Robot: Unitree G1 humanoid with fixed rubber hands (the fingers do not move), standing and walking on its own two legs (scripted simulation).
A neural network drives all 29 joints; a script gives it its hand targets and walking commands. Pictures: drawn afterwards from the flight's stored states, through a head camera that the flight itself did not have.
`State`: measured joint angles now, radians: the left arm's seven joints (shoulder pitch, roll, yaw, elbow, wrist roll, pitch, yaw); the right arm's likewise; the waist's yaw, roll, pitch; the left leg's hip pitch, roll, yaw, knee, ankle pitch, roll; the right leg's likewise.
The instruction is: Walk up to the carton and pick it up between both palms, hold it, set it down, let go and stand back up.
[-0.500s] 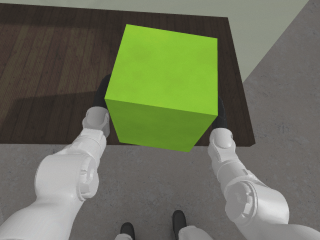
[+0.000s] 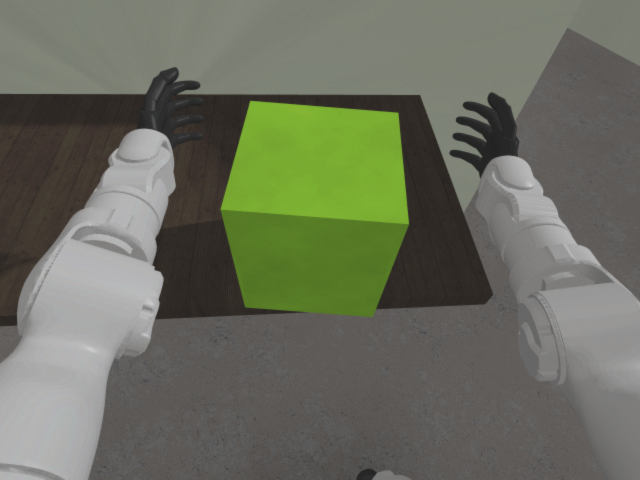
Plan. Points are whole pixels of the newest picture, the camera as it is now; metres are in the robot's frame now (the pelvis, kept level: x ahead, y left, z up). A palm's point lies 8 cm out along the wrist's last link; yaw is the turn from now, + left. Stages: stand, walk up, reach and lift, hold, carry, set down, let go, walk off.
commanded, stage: set down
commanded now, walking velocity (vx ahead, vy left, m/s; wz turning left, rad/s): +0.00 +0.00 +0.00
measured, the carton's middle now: (316, 217) +0.48 -0.04 +0.01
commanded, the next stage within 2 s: none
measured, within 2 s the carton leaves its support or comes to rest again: neither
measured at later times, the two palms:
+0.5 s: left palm (174, 236) +0.43 +0.16 +0.04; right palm (453, 254) +0.37 -0.21 +0.03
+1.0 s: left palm (149, 282) +0.37 +0.19 +0.03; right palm (457, 291) +0.32 -0.20 +0.02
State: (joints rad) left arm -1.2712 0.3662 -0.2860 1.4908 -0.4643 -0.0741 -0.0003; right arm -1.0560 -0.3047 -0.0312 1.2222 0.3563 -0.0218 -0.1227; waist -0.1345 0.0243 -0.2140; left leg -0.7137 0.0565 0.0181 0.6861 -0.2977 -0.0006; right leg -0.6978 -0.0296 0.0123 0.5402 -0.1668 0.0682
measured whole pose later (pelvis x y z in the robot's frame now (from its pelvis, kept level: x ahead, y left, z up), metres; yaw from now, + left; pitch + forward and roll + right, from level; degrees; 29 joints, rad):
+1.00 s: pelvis +0.00 -0.02 +0.01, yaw +2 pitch +7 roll -2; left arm -0.59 0.30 -0.03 1.09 -0.22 -0.19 -0.10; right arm -0.42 -0.05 -0.05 0.91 0.19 -0.22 -0.24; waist -0.09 0.00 -0.07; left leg -0.45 0.06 -0.03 0.61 -0.29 -0.03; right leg -0.43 -0.02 -0.02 0.48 -0.17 0.04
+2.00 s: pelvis +0.00 -0.01 +0.00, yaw +2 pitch +2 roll -3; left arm -0.06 0.31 -0.09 0.75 -0.26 -0.38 -0.10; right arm -0.03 -0.01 -0.02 0.80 0.14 -0.46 -0.18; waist -0.03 0.00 0.04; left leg -0.38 0.06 -0.04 0.71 -0.36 -0.03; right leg -0.37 -0.01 0.00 0.59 -0.25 0.04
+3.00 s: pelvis +0.03 -0.03 +0.02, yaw +1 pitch -6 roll -1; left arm 0.20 0.21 -0.01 0.58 -0.07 0.02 -0.02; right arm 0.18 -0.13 -0.03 0.78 -0.01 -0.25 -0.03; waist 0.01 0.01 0.11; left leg -0.04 0.07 -0.01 0.41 -0.27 -0.05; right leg -0.08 0.00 0.02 0.40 -0.21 0.02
